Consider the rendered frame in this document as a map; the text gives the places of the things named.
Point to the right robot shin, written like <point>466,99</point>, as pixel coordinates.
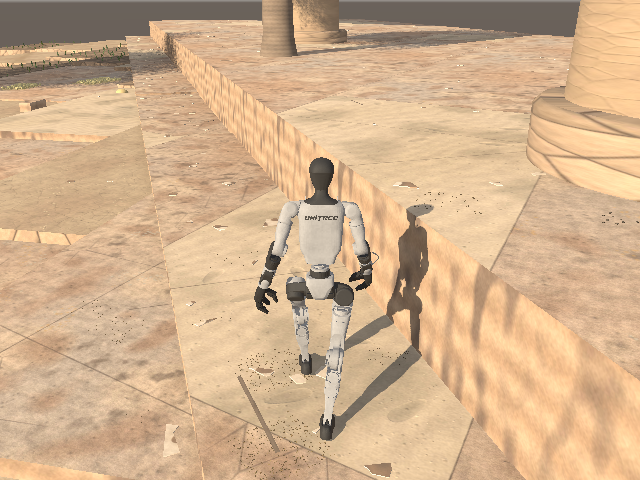
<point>331,389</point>

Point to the robot left hand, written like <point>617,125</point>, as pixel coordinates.
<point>260,297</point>

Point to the robot right upper arm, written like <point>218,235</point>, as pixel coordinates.
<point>352,211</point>

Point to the robot left forearm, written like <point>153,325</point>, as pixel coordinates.
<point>269,270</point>

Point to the robot right hand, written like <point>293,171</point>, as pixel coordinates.
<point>359,275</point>

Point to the robot left thigh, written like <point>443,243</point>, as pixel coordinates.
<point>296,294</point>

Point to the robot right forearm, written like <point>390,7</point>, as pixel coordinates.
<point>365,262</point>

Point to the robot left upper arm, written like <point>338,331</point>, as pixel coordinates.
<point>289,210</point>

